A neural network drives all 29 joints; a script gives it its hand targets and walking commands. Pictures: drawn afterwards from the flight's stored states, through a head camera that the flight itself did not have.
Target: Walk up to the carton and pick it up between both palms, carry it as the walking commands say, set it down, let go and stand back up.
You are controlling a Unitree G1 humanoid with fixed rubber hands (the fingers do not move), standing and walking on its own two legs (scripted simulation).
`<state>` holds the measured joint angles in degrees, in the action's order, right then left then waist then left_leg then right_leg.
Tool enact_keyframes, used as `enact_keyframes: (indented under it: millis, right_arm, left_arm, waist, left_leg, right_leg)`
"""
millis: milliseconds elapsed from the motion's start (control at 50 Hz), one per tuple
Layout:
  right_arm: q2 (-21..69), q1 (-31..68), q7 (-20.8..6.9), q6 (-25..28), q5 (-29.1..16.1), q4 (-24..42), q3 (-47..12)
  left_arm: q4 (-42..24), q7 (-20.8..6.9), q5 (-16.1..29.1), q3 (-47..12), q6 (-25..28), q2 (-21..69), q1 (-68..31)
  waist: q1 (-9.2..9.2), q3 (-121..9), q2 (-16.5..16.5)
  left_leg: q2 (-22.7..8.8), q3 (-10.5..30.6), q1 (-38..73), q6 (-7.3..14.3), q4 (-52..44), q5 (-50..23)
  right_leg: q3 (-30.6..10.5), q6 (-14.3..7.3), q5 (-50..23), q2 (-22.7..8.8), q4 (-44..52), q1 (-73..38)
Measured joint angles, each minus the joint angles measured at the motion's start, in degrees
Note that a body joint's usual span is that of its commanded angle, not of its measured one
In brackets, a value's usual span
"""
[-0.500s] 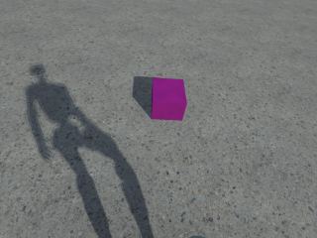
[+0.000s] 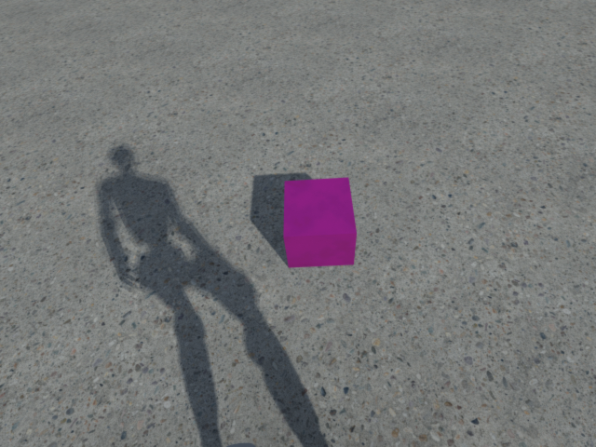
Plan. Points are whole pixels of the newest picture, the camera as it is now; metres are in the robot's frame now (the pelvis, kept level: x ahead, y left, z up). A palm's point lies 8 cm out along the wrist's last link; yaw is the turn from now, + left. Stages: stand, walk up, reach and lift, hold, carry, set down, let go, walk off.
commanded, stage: walk up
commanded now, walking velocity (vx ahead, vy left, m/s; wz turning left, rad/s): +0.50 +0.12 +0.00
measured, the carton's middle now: (318, 222) +1.02 +0.00 -0.67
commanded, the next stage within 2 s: none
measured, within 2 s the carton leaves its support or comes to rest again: neither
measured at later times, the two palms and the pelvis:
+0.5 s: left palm (129, 403) +0.22 +0.31 -0.15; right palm (433, 322) +0.33 -0.19 -0.11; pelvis +0.25 +0.06 +0.00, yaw -1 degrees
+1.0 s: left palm (212, 245) +0.51 +0.22 -0.12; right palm (461, 302) +0.39 -0.27 -0.15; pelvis +0.42 -0.02 +0.00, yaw +0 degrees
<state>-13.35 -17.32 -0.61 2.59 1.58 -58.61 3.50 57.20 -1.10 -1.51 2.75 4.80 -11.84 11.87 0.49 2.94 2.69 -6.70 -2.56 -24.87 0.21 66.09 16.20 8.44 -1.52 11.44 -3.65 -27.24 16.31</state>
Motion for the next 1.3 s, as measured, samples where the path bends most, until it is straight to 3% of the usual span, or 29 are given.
enact_keyframes:
  millis: [120, 220, 340, 380, 420, 460, 540, 680, 840, 880, 940, 980, 1040, 1140, 1300]
  right_arm:
    - [-0.6, 7.5, -1.5, -2.5, 0.4, 3.0, 0.8]
    - [0.0, 12.2, -2.6, -2.8, -0.1, 4.3, 0.4]
    - [1.7, 15.4, -2.4, -1.4, -0.1, 6.5, -0.9]
    - [1.5, 15.5, -1.8, 0.0, 0.3, 7.0, -0.9]
    - [1.6, 14.4, -0.6, 0.8, 0.5, 6.6, -0.9]
    - [1.3, 11.1, 0.0, 1.0, 0.1, 5.2, -0.8]
    - [0.8, 3.1, 0.5, 1.5, -0.3, 1.9, -0.2]
    - [1.9, -7.1, 1.0, 1.9, -0.3, -2.1, -0.8]
    - [3.0, -8.5, 1.7, 0.6, 0.2, -2.9, -0.8]
    - [2.5, -8.5, 1.5, 0.3, 0.1, -3.2, -0.8]
    - [1.4, -5.7, 1.3, -0.9, 0.1, -3.4, -0.9]
    - [0.9, -3.0, 1.1, -1.3, 0.0, -2.6, -0.8]
    - [0.1, 0.7, 0.8, -1.9, 0.1, -1.7, -0.1]
    - [-0.7, 5.5, 0.0, -3.8, 0.0, -0.7, 0.4]
    - [1.5, 10.3, 1.6, -4.1, -1.5, 0.0, -1.5]
  left_arm:
    - [2.5, 0.6, 0.2, -0.4, 0.7, 0.5, 10.5]
    - [3.8, 1.0, 0.2, -0.7, 0.5, 1.4, 15.4]
    - [5.6, 1.3, 0.1, -0.8, -0.5, 0.9, 17.0]
    - [6.5, 1.4, 0.2, -1.1, -0.9, 0.6, 17.2]
    - [6.7, 1.3, 0.2, -0.6, -1.7, 0.0, 14.8]
    - [5.6, 1.0, 0.2, -0.2, -2.1, -1.2, 11.7]
    - [2.8, 0.2, 0.1, 0.3, -2.9, -3.1, 5.1]
    - [0.2, -1.5, 0.0, 0.7, -5.5, -3.0, -3.8]
    - [-2.4, -2.3, 0.6, -0.6, -5.7, -0.3, -8.8]
    - [-2.5, -1.7, 0.3, -0.9, -4.2, 0.0, -8.8]
    - [-1.6, -0.3, -0.3, -0.7, -2.2, 0.8, -7.5]
    - [-0.7, 0.2, -0.3, -0.7, -1.9, 0.9, -5.1]
    - [0.9, 1.0, -0.2, -0.6, -1.3, 0.9, -0.9]
    - [3.2, 1.3, -0.1, -0.4, -0.9, 0.9, 6.5]
    - [5.6, 2.1, 0.6, -1.3, -3.0, 2.0, 8.7]
  waist:
    - [-3.07, -0.4, -0.1]
    - [-4.71, 0.0, -0.5]
    - [-5.71, 0.1, -2.3]
    - [-5.27, -0.3, -2.8]
    - [-4.46, 0.2, -4.0]
    - [-3.64, 0.3, -4.8]
    - [-1.15, 0.5, -5.8]
    - [2.41, 1.5, -5.1]
    - [4.68, 1.5, -3.7]
    - [4.31, 0.6, -3.3]
    - [3.12, 0.7, -1.2]
    - [2.25, 0.7, -0.7]
    - [0.01, 0.3, -0.1]
    - [-2.43, -0.3, 0.0]
    - [-3.02, 1.1, -0.8]
  left_leg:
    - [-0.4, -0.3, -8.0, -1.4, -7.2, -8.3]
    - [-0.2, -1.2, -8.5, -2.8, -20.1, -13.3]
    - [1.1, -4.9, -2.3, -2.1, -32.3, -8.0]
    - [1.9, -5.9, 0.7, -0.3, -35.3, -8.3]
    - [2.0, -6.3, 0.0, 1.6, -31.0, -6.0]
    - [1.7, -6.5, 2.6, 1.9, -32.3, -4.1]
    - [2.0, -6.6, 9.5, 1.3, -39.7, -5.1]
    - [1.0, -5.7, 17.4, -0.1, -45.0, -3.7]
    - [-0.7, -5.5, 21.9, -4.0, -45.3, 0.3]
    - [-1.0, -5.3, 21.2, -4.6, -41.3, 3.5]
    - [-0.9, -1.7, 13.6, -2.0, -22.0, 13.4]
    - [0.2, -0.7, 8.7, -1.3, -12.4, 12.9]
    - [1.0, -0.6, 3.0, -1.6, -7.2, 7.3]
    - [1.3, -0.1, -1.8, -2.3, -8.9, -0.1]
    - [3.5, -0.2, 5.3, -1.8, -30.8, -1.6]
  right_leg:
    - [-0.4, 0.5, 0.7, 0.1, 7.9, -9.5]
    - [-0.6, 2.0, 2.5, -0.5, 12.3, -16.3]
    - [0.3, 4.7, 8.9, -1.1, 11.3, -21.8]
    - [-0.3, 4.9, 14.0, -1.9, 3.5, -19.9]
    - [-4.6, 3.5, 16.8, -1.4, -15.9, -11.9]
    - [-6.8, 2.5, 14.4, 0.1, -31.0, -4.0]
    - [-6.4, 2.4, 6.2, -1.2, -37.5, 7.0]
    - [-5.3, 4.1, -1.5, -2.4, -27.4, 15.1]
    - [-2.5, 3.7, -3.0, -0.7, -7.2, 9.1]
    - [-1.7, 3.4, -2.5, -0.7, -1.3, 4.7]
    - [-1.2, 0.6, -0.8, 0.0, -4.5, 4.7]
    - [-0.9, -0.1, -0.1, 0.0, -3.4, 2.8]
    - [-0.9, 0.0, -1.3, -0.1, 0.9, -0.6]
    - [-1.7, 0.3, -2.1, -0.5, 5.8, -4.6]
    - [-2.1, 1.5, -0.2, 0.3, 5.0, -7.0]
